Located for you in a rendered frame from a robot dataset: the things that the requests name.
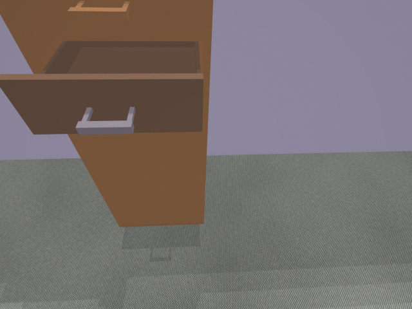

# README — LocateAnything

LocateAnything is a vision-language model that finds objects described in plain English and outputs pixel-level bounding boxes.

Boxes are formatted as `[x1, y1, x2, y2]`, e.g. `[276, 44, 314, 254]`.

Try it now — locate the drawer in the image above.
[0, 41, 203, 135]

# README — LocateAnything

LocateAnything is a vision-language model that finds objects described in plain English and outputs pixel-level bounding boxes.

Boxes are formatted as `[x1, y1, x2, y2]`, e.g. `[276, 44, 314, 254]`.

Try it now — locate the handle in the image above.
[68, 7, 129, 23]
[76, 107, 135, 135]

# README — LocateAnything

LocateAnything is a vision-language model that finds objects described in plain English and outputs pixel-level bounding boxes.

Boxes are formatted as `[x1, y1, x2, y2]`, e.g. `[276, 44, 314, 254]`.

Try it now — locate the cabinet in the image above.
[0, 0, 213, 227]

